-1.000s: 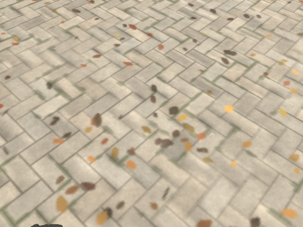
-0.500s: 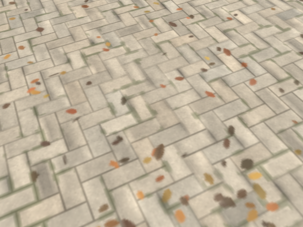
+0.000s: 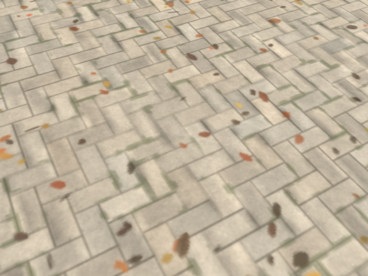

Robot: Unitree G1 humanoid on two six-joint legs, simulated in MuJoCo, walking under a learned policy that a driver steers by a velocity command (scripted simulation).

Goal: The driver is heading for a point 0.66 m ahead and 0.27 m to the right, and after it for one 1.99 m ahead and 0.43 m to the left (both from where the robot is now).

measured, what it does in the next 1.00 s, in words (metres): walks ahead, turning right: right foot, then left foot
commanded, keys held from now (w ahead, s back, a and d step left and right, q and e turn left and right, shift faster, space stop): w+e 0.88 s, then q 0.12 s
